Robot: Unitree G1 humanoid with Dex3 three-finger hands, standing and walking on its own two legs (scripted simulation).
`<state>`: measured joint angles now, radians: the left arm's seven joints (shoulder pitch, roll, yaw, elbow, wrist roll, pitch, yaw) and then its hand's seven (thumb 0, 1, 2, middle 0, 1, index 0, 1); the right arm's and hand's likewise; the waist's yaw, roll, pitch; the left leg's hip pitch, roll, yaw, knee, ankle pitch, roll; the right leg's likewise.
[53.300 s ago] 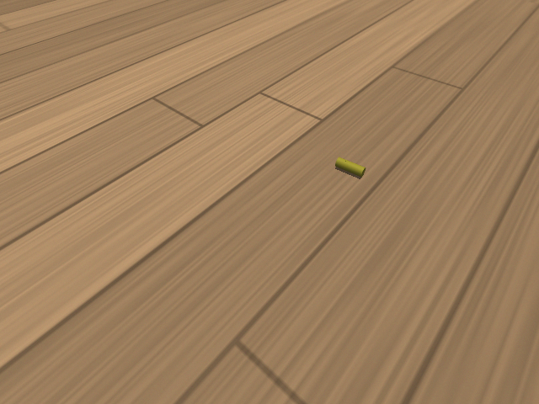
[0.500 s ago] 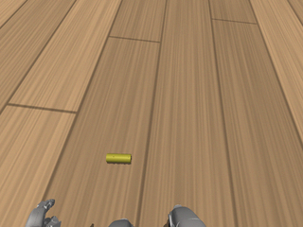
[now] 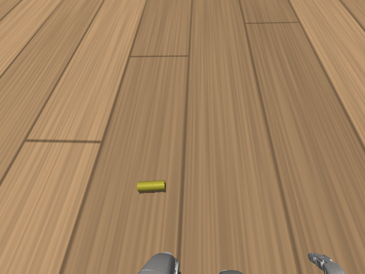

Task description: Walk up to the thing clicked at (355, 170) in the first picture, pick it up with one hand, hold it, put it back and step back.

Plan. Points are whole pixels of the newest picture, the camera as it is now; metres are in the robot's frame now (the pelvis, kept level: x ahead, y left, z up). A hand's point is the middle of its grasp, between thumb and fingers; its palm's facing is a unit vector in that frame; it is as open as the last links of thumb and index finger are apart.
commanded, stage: step back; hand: left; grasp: from above
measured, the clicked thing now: (151, 185) +0.62 +0.22 -0.73
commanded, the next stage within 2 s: none
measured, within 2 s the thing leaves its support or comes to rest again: neither
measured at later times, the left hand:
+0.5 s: hand out of the picture -0.05 +0.27 -0.15, palm faces -0.02 -0.92 -0.39, open 7.4 cm
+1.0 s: hand out of the picture -0.21 +0.25 -0.15, palm faces +0.06 -0.92 -0.38, open 7.4 cm
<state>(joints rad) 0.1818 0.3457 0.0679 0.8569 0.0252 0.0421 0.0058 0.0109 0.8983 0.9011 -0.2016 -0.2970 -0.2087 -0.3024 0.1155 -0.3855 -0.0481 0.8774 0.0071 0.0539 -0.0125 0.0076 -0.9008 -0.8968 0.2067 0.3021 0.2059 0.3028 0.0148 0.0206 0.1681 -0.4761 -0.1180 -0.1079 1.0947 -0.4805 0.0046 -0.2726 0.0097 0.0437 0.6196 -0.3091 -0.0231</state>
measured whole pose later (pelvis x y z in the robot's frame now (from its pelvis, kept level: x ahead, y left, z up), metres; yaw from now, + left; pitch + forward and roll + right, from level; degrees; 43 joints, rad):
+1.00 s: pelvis -0.32 -0.03 +0.00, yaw +3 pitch -3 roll +0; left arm 0.12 0.40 0.07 0.80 0.01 0.08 0.02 0.01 0.90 0.90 -0.20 -0.30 -0.21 -0.30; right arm 0.18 -0.35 -0.03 0.87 -0.03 0.03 0.00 0.01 -0.90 -0.90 0.21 0.30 0.21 0.30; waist 0.00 -0.04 0.18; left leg -0.30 -0.02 -0.02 0.63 -0.28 0.03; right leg -0.51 0.10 0.14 1.13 -0.51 -0.01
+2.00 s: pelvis -0.48 -0.08 +0.00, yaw +5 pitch -3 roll +0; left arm 0.23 0.34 0.06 0.97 0.03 -0.05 -0.01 0.01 0.90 0.90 -0.20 -0.30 -0.21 -0.30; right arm 0.22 -0.40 -0.06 0.98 -0.02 0.00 0.01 0.01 -0.90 -0.90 0.20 0.30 0.20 0.30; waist 0.03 0.04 0.07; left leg -0.37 -0.01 -0.09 0.88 -0.46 0.02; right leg -0.23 0.01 -0.06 0.55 -0.27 -0.04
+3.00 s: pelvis -0.44 -0.05 +0.02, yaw +4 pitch -2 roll +0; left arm 0.09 0.35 0.00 1.15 0.01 -0.01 -0.01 0.01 0.90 0.90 -0.20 -0.30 -0.21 -0.30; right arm 0.08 -0.35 -0.01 1.17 -0.01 -0.02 0.01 0.01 -0.90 -0.90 0.21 0.30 0.20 0.30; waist -0.01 0.00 0.06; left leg -0.15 0.02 0.02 0.32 -0.13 -0.01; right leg -0.08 -0.02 -0.01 0.32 -0.20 0.02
